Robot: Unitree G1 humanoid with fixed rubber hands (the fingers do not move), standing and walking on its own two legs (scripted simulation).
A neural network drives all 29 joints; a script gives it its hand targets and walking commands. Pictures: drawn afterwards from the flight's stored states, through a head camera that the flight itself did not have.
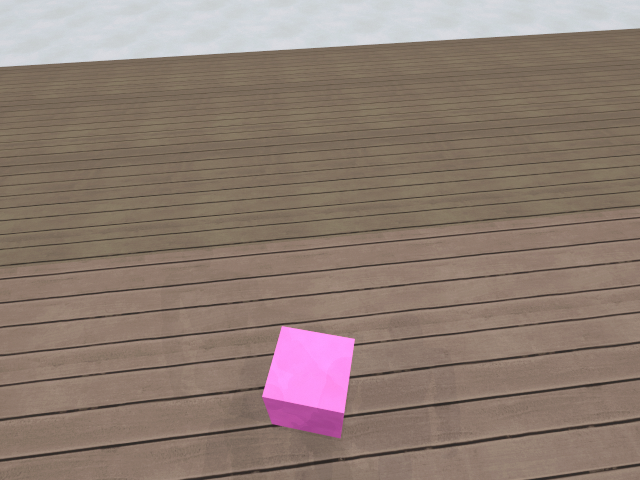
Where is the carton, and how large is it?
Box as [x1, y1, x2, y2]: [262, 326, 354, 437]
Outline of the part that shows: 282,326 262,395 272,423 340,437 354,339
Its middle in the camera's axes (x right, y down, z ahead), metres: -0.02 +0.42 +1.12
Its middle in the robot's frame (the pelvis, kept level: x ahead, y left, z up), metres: +0.46 +0.04 -0.65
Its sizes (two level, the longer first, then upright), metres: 0.210 0.200 0.250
